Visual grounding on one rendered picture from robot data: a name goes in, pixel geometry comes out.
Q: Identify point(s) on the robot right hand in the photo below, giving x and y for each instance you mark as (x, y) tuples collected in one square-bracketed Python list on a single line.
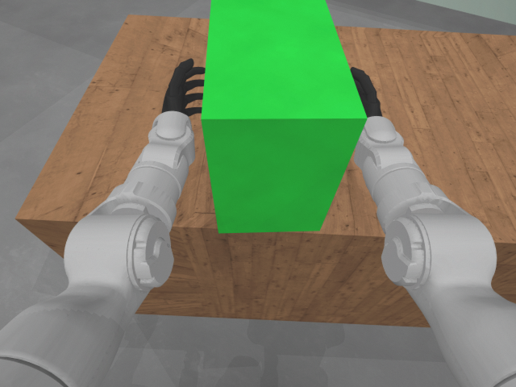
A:
[(367, 92)]

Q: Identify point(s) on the robot left forearm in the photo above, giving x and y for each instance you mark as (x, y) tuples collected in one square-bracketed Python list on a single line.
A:
[(157, 178)]

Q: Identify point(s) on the robot right upper arm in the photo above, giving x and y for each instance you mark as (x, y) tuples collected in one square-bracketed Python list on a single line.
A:
[(446, 263)]

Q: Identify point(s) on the robot right forearm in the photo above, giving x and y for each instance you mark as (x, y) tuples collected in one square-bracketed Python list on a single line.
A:
[(396, 183)]

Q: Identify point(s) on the carton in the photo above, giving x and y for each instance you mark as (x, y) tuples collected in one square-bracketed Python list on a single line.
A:
[(281, 114)]

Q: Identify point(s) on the robot left hand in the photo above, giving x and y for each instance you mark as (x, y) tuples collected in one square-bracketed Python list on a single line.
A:
[(175, 98)]

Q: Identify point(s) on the robot left upper arm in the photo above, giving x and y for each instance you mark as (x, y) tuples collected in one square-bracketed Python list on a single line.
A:
[(112, 262)]

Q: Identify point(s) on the pedestal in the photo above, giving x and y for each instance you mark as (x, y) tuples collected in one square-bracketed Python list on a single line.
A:
[(450, 95)]

